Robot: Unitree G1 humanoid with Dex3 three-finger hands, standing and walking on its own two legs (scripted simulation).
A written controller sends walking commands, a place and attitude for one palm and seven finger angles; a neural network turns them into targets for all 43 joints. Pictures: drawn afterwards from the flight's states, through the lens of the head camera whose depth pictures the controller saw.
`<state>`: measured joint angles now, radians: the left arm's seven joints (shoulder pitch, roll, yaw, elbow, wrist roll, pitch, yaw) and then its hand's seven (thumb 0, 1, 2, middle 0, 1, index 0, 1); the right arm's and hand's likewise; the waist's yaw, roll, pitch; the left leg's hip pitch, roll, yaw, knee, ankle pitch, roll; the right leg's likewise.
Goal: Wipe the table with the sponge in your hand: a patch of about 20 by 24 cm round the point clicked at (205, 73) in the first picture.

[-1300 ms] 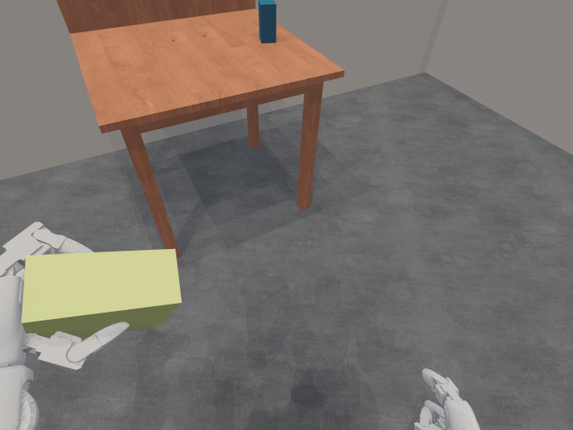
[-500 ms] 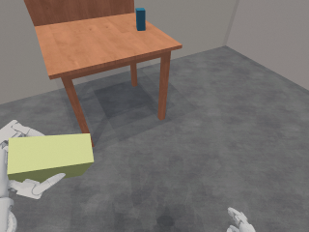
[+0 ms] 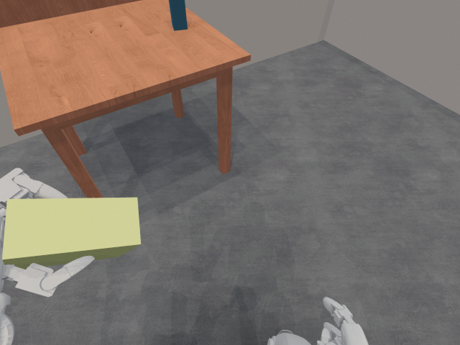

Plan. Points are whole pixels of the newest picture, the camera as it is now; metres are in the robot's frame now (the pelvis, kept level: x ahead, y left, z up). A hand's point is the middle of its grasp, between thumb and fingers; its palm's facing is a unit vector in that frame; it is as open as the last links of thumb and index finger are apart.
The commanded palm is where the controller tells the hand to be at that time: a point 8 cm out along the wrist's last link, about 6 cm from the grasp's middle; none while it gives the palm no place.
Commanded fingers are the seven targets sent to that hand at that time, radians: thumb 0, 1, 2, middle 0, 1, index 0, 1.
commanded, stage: walk to a spot facing it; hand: left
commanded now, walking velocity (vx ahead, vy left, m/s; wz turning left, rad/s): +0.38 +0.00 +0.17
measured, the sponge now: (93, 232) +0.23 +0.19 +0.15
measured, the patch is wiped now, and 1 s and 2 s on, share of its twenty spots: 0.00 0.00 0.00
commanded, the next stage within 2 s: take the last steps up to it in 0.56 s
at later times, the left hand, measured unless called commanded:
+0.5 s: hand (89, 156) +0.34 +0.23 +0.18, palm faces +0.54 -0.74 -0.41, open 10.1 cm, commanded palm +0.28 +0.26 +0.18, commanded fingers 0.00 0.10 1.30 -1.20 -1.60 -1.20 -1.60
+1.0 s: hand (126, 126) +0.42 +0.20 +0.17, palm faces +0.67 -0.64 -0.37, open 10.1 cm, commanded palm +0.35 +0.22 +0.18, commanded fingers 0.00 0.10 1.30 -1.20 -1.60 -1.20 -1.60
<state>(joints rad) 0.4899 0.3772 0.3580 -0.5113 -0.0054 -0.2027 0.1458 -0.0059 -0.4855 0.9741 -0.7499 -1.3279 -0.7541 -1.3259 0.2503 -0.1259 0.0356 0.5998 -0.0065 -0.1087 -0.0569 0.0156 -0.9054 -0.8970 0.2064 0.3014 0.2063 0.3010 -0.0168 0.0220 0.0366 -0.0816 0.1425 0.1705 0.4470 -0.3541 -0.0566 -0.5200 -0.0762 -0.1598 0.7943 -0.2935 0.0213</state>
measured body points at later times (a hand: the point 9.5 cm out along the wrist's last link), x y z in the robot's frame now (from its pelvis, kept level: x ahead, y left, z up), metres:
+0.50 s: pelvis +0.16 -0.04 -0.01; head +0.19 -0.03 +0.44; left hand +0.30 +0.26 +0.20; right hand +0.35 -0.27 -0.09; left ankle +0.23 +0.10 -0.72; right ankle +0.12 -0.12 -0.74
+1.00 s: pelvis +0.28 -0.09 -0.01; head +0.30 -0.11 +0.44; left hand +0.38 +0.23 +0.19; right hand +0.50 -0.26 -0.12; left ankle +0.23 +0.05 -0.66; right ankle +0.31 -0.18 -0.74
